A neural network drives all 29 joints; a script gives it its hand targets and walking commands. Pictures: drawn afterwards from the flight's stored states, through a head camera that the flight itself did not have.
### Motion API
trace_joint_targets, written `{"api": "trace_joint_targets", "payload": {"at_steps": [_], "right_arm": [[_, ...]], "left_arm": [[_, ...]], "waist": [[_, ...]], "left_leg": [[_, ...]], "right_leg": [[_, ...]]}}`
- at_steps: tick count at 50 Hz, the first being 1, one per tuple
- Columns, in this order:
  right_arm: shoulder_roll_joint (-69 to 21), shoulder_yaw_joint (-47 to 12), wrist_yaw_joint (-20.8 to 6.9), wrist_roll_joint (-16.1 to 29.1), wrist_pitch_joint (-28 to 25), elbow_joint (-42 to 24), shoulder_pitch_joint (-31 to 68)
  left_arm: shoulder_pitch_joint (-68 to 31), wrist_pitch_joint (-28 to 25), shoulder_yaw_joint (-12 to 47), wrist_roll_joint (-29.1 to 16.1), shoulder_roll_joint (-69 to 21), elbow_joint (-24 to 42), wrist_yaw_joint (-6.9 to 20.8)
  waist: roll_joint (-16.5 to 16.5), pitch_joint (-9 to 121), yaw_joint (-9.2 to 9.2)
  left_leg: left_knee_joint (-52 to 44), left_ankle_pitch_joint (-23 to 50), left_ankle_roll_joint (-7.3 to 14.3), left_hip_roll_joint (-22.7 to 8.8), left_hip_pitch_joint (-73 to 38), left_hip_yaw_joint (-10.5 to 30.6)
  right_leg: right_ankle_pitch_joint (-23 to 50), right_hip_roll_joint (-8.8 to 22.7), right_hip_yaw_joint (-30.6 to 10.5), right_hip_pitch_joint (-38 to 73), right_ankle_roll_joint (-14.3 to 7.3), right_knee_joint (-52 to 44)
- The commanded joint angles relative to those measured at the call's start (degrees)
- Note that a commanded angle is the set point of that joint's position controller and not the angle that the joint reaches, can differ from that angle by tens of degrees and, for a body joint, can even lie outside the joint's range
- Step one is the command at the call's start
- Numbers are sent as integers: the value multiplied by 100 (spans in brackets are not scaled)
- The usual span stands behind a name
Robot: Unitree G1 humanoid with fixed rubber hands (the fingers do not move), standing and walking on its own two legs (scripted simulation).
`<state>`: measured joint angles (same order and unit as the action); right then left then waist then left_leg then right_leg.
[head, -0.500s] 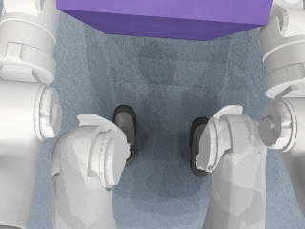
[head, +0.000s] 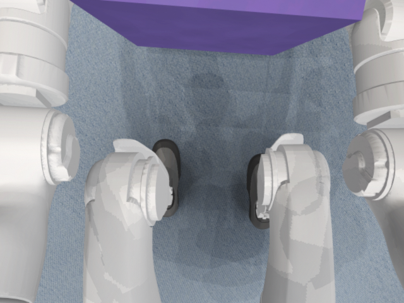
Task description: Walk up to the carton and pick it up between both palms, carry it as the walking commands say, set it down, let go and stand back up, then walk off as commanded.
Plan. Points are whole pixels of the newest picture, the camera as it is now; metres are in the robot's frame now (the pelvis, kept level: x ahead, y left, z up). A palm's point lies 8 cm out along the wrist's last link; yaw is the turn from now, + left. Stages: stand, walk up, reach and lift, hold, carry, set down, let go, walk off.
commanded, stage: reach and lift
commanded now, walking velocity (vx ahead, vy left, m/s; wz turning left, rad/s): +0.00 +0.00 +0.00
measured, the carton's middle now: out of the picture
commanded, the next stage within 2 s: none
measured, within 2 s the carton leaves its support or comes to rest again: neither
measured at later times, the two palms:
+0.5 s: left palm out of the picture +0.59 +0.17 -0.07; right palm out of the picture +0.56 -0.19 -0.08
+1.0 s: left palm out of the picture +0.56 +0.17 +0.00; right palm out of the picture +0.53 -0.19 -0.01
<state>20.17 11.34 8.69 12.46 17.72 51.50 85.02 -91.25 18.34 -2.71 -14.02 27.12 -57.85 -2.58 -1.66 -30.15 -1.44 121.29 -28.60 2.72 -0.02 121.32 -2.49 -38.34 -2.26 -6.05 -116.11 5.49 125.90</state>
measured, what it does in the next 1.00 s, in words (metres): rises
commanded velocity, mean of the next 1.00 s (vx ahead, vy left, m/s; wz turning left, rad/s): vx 0.00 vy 0.00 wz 0.00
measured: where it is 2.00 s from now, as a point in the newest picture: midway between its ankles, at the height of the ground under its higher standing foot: (214, 196)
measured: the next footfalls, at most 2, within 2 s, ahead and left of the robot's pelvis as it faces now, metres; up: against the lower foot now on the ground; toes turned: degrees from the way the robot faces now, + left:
none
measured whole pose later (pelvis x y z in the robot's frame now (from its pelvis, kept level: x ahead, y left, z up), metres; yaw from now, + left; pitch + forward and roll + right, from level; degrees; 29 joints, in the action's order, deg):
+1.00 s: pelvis -0.03 +0.00 +0.08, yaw -1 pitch +25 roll +0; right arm 17.3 19.2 6.3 4.4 27.6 42.0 83.2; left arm -89.6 27.3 -12.1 -4.9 23.8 -49.6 -0.4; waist -1.7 -30.0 -1.4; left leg 104.9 -23.6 2.7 0.0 106.0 -2.3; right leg -31.2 -2.5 -6.0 -102.4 5.5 109.0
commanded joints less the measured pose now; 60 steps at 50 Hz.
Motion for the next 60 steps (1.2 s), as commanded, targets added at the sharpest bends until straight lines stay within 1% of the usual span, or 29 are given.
{"api": "trace_joint_targets", "payload": {"at_steps": [1,3,6,7,14,15,19,20,21,22,23,24,26,27,28,29,33,34,35,36,38,39,41,43,45,46,50,54,60], "right_arm": [[-5128,-1921,-1449,572,-105,-2939,5204],[-5279,-1740,-1569,371,-38,-2462,4930],[-5455,-1607,-1705,232,70,-2229,4903],[-5496,-1620,-1741,242,79,-2301,4809],[-5526,-1907,-1735,494,158,-3330,5345],[-5459,-1947,-1722,443,164,-3275,5424],[-5679,-1908,-1777,427,346,-3132,5050],[-5675,-1888,-1800,342,377,-3191,4921],[-5648,-1874,-1814,313,384,-3134,4882],[-5806,-1875,-1835,335,436,-3108,4838],[-5769,-1734,-1851,184,457,-2958,4732],[-5819,-1763,-1893,229,475,-2974,4709],[-5944,-1900,-1896,306,500,-3319,4651],[-5888,-1917,-1893,292,516,-3318,4823],[-5872,-1895,-1904,321,514,-3447,4842],[-5789,-1756,-1917,186,534,-3097,4707],[-6021,-1831,-2003,176,572,-3199,4590],[-6048,-1751,-2017,131,593,-2980,4523],[-5952,-1749,-2037,125,591,-3124,4615],[-6062,-1853,-2054,215,600,-3287,4678],[-5985,-1693,-2077,80,647,-2967,4648],[-6112,-1984,-2062,290,641,-3464,4765],[-5950,-1826,-2078,187,688,-3162,4801],[-6034,-1934,-2097,280,716,-3527,4842],[-6019,-1967,-2071,315,735,-3549,4893],[-5926,-1739,-2095,123,774,-3094,4743],[-6089,-1907,-2138,200,789,-3444,4763],[-6089,-1702,-2159,45,812,-3077,4643],[-6074,-1904,-2194,136,865,-3533,4614]], "left_arm": [[-4083,-135,1191,-339,-5231,2636,1076],[-3726,-47,1049,-60,-5401,2019,1183],[-3934,-15,996,72,-5454,2051,1277],[-3816,7,984,106,-5551,2042,1322],[-4376,88,1119,-91,-5486,3068,1298],[-4384,136,1118,-97,-5584,2848,1282],[-3956,276,1020,29,-5717,2890,1297],[-3955,329,1056,21,-5735,2879,1309],[-3659,385,989,95,-5862,2525,1334],[-3794,380,1030,94,-5796,2703,1365],[-3730,379,927,114,-5922,2736,1381],[-3564,394,896,176,-5919,2643,1405],[-3891,415,1167,27,-5904,3125,1400],[-3790,451,1114,42,-6037,2923,1423],[-3749,474,1107,53,-6098,3097,1403],[-3392,502,946,152,-6101,2641,1413],[-3425,513,968,260,-6272,2712,1504],[-3338,538,905,316,-6258,2525,1522],[-3355,546,887,299,-6243,2552,1536],[-3492,540,952,274,-6208,2861,1530],[-3466,577,852,309,-6242,2543,1544],[-3587,575,1173,150,-6349,3063,1537],[-3559,640,932,287,-6244,2687,1532],[-3676,658,1073,212,-6210,3104,1525],[-3746,699,1150,130,-6299,3107,1540],[-3624,715,934,280,-6171,2716,1561],[-3450,759,1067,240,-6431,2864,1584],[-3357,773,938,350,-6402,2581,1609],[-3286,802,1162,283,-6516,3005,1620]], "waist": [[84,12650,116],[104,11975,82],[124,11572,169],[96,11655,76],[65,13439,188],[32,13441,118],[109,13617,238],[18,13790,154],[77,13537,202],[33,13681,248],[13,13439,152],[35,13359,251],[46,14315,162],[65,14212,208],[78,14477,112],[43,13790,146],[-9,13964,173],[73,13637,266],[-20,13738,175],[50,14121,331],[-69,13752,157],[71,14569,241],[-13,14107,255],[12,14746,270],[33,14766,208],[14,13992,217],[-9,14641,289],[0,14078,300],[44,14927,296]], "left_leg": [[-862,2991,-74,571,-6809,291],[-1072,2498,-59,564,-6414,380],[-1166,2294,-74,552,-6255,383],[-1206,2283,-59,554,-6349,362],[-1222,3151,-92,592,-7220,334],[-1208,3073,-89,571,-7188,343],[-1381,3030,-95,606,-7343,294],[-1479,3036,-98,606,-7468,378],[-1503,2920,-108,601,-7244,343],[-1465,2931,-104,610,-7206,289],[-1569,2924,-119,603,-7139,356],[-1614,2838,-93,628,-7125,326],[-1648,3165,-114,623,-7638,352],[-1649,3218,-128,632,-7583,348],[-1756,3290,-102,662,-7932,396],[-1833,3077,-98,641,-7614,440],[-1947,2752,-140,619,-7508,314],[-2039,2678,-133,619,-7388,342],[-2091,2628,-109,623,-7523,370],[-2137,2850,-119,641,-7754,360],[-2266,2461,-112,646,-7510,382],[-2285,2668,-143,680,-8087,304],[-2332,2451,-125,635,-7851,338],[-2429,2587,-123,666,-8197,325],[-2515,2474,-135,663,-8190,339],[-2527,2144,-157,629,-7691,296],[-2735,2239,-150,660,-8293,293],[-2867,1958,-166,633,-8048,336],[-3096,2422,-199,676,-8680,327]], "right_leg": [[2599,-473,1479,2856,-398,-1533],[2279,-470,1488,2563,-420,-1621],[1989,-456,1466,2216,-408,-1721],[2028,-469,1478,2342,-405,-1748],[2780,-521,1479,3176,-345,-1817],[2682,-505,1458,3139,-354,-1834],[2605,-538,1420,3213,-358,-2003],[2631,-559,1497,3244,-352,-2031],[2528,-544,1443,3145,-389,-2089],[2572,-532,1415,3220,-373,-2156],[2495,-553,1457,3050,-377,-2182],[2430,-541,1437,2973,-365,-2225],[2743,-553,1422,3390,-354,-2249],[2721,-550,1409,3284,-366,-2302],[2775,-580,1505,3361,-335,-2342],[2498,-539,1471,3031,-345,-2377],[2450,-558,1417,3348,-364,-2603],[2351,-530,1415,3156,-351,-2609],[2272,-545,1463,3127,-335,-2648],[2452,-543,1424,3364,-331,-2657],[2095,-548,1493,3110,-350,-2781],[2361,-560,1441,3618,-360,-2839],[2089,-543,1453,3289,-367,-2880],[2272,-574,1465,3664,-359,-2928],[2267,-552,1431,3850,-365,-3012],[1962,-535,1425,3450,-363,-3058],[2049,-554,1446,3890,-360,-3244],[1769,-544,1395,3616,-380,-3376],[2173,-609,1407,4164,-311,-3603]]}}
